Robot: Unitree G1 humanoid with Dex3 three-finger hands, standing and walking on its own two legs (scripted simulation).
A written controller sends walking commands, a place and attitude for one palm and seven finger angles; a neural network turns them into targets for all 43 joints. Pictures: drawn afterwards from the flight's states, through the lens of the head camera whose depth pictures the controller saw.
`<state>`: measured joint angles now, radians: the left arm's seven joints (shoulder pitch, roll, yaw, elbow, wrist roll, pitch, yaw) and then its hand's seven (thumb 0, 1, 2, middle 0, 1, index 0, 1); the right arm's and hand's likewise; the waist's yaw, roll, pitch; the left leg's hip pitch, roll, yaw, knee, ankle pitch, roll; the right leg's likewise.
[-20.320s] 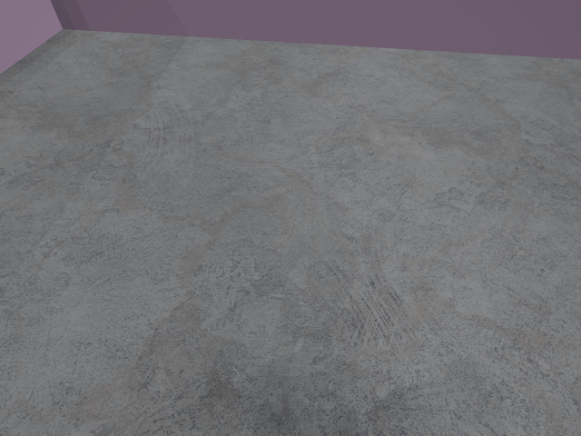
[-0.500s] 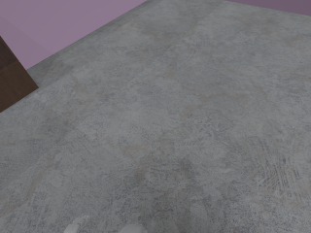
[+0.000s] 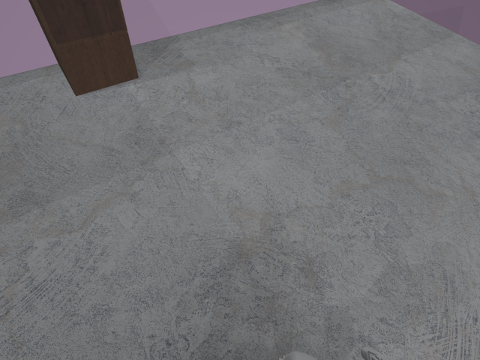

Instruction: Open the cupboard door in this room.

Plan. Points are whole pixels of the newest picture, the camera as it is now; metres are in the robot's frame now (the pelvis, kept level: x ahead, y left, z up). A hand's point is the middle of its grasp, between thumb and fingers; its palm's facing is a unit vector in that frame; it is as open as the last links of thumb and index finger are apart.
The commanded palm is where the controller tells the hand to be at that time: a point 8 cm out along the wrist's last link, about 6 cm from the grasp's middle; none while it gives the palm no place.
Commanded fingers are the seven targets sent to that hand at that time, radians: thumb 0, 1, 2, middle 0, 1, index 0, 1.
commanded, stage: turn or walk to find it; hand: left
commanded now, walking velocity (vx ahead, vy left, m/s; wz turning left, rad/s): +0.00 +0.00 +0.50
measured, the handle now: out of the picture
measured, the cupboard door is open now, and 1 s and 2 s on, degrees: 0 0 0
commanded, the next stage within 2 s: stand and wait in 1.78 s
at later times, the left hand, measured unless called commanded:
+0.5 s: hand out of the picture +0.06 +0.16 -0.14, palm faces +0.26 -0.93 -0.26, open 7.4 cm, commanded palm none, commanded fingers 0.00 0.90 0.90 -0.20 -0.30 -0.20 -0.30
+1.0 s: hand out of the picture +0.05 +0.21 -0.18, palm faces +0.53 -0.83 -0.19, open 7.4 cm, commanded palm none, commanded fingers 0.00 0.90 0.90 -0.20 -0.30 -0.20 -0.30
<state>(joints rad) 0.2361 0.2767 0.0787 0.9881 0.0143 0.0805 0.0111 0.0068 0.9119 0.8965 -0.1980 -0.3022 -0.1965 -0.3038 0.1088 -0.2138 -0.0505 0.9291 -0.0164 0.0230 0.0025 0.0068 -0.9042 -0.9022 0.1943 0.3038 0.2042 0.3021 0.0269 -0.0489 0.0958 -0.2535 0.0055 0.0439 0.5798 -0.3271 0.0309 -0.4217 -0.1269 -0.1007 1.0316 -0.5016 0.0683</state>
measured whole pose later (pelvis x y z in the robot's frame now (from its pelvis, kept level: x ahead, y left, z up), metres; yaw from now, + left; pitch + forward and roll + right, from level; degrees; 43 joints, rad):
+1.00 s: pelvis +0.18 +0.08 -0.01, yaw +27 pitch -1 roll +1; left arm 0.37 0.18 0.04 1.10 0.02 -0.01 -0.01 0.01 0.91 0.90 -0.20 -0.30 -0.20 -0.30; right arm 0.09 -0.19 -0.04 0.96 -0.02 -0.07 0.00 0.00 -0.91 -0.90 0.19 0.30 0.20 0.30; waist 0.05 -0.02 0.11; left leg -0.30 -0.02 0.13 0.60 -0.28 0.07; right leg -0.40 -0.15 -0.08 1.27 -0.42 0.04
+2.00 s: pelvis +0.52 +0.28 +0.00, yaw +35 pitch -3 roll -1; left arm 0.38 0.13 0.02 1.17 0.01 -0.02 0.01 0.01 0.91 0.90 -0.20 -0.30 -0.20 -0.30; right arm 0.06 -0.14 -0.03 1.00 -0.02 -0.06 -0.01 0.00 -0.91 -0.90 0.19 0.30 0.20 0.30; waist 0.06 -0.03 0.10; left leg -0.32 0.06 0.17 0.59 -0.23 0.06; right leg -0.32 -0.09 -0.10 1.10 -0.52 0.03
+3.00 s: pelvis +0.62 +0.28 +0.01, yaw +36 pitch -2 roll +1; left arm 0.34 0.07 -0.01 1.16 0.00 -0.02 0.04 0.00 0.91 0.90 -0.20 -0.30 -0.20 -0.30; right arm 0.28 -0.11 -0.02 1.17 -0.01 -0.01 -0.04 0.01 -0.92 -0.90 0.19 0.30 0.20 0.30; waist 0.00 0.00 0.03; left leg -0.12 0.07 0.13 0.39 -0.23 -0.03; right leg -0.14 -0.01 -0.13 0.41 -0.24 -0.04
